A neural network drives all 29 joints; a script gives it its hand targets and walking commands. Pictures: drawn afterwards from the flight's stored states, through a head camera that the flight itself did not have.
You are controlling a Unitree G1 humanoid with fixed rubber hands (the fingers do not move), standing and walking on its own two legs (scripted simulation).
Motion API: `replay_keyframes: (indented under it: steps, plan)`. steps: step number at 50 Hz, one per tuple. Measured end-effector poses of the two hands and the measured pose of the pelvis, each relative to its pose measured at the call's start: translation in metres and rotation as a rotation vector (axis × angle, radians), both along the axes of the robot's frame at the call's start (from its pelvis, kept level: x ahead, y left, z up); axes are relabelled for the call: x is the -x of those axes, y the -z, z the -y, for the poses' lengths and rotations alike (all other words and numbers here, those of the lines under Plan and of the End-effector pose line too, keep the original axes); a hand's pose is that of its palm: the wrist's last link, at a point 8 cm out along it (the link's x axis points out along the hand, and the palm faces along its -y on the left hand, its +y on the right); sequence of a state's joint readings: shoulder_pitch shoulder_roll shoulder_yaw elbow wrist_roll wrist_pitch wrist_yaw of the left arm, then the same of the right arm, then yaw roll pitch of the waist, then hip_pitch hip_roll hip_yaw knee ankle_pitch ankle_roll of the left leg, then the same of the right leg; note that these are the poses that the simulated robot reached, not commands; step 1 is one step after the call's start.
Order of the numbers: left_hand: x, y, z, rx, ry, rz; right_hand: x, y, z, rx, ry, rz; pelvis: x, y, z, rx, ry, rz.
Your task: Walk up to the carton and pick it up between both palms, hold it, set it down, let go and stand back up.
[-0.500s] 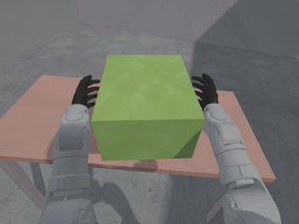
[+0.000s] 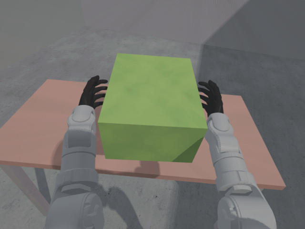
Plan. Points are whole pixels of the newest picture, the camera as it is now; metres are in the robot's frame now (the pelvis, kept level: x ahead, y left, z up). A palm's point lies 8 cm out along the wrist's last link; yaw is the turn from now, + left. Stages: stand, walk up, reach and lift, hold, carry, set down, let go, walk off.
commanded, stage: set down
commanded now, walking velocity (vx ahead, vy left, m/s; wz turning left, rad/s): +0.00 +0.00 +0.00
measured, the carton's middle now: (151, 103) +0.44 -0.01 +0.13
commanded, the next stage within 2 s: none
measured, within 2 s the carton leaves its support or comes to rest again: neither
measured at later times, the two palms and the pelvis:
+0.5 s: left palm (96, 112) +0.41 +0.15 +0.12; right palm (210, 115) +0.39 -0.18 +0.13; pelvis +0.02 +0.00 +0.00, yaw +1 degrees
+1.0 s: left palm (99, 114) +0.42 +0.14 +0.10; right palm (209, 120) +0.39 -0.19 +0.11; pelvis +0.02 +0.00 +0.00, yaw +0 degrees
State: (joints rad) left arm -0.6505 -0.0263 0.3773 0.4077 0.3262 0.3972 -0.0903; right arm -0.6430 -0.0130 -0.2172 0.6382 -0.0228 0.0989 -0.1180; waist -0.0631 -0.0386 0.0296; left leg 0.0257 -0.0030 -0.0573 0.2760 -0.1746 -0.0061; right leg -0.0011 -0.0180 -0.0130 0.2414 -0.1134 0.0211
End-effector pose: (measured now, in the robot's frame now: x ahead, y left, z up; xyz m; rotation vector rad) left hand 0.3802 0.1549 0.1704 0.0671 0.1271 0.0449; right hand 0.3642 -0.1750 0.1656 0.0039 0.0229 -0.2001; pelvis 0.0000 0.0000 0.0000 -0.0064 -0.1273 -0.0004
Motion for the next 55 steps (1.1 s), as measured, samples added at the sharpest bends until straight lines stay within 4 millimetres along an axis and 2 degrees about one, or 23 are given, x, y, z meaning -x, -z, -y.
replay_keyframes:
  steps: [6, 10, 22, 33, 46, 55]
  plan:
    - [0.0, 0.036, -0.004, -0.004, 0.005, -0.035, 0.001, 0.035, -0.004, 0.01, 0.006, -0.026, -0.005, 0.0, 0.001, 0.007, -0.014, -0.013]
    - [-0.003, 0.048, -0.003, -0.003, -0.002, -0.035, -0.003, 0.042, -0.003, 0.018, 0.001, -0.02, -0.008, 0.0, 0.001, 0.012, -0.019, -0.04]
    - [-0.028, 0.044, 0.008, -0.011, 0.021, -0.033, -0.021, 0.032, 0.007, 0.039, 0.023, -0.018, -0.019, 0.0, -0.001, 0.013, -0.013, -0.069]
    - [-0.029, 0.064, 0.006, -0.007, 0.03, -0.079, -0.019, 0.052, 0.005, 0.024, 0.033, -0.061, -0.022, 0.0, -0.004, 0.015, -0.011, -0.077]
    - [-0.041, 0.065, 0.011, -0.012, 0.05, -0.092, -0.024, 0.056, 0.01, 0.023, 0.055, -0.072, -0.017, -0.001, -0.004, 0.012, -0.004, -0.11]
    - [-0.045, 0.077, 0.016, -0.007, 0.063, -0.12, -0.023, 0.069, 0.014, 0.019, 0.063, -0.098, -0.017, -0.001, -0.002, 0.01, -0.001, -0.123]
